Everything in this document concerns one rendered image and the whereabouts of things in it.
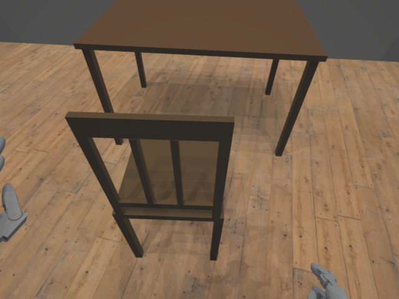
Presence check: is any right robot hand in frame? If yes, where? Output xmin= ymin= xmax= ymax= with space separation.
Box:
xmin=307 ymin=263 xmax=348 ymax=299

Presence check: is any left robot hand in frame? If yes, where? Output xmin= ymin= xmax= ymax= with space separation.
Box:
xmin=0 ymin=136 xmax=27 ymax=243

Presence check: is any chair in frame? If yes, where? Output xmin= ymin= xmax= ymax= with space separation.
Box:
xmin=65 ymin=112 xmax=234 ymax=260

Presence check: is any table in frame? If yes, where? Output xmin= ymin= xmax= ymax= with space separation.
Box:
xmin=73 ymin=0 xmax=328 ymax=156

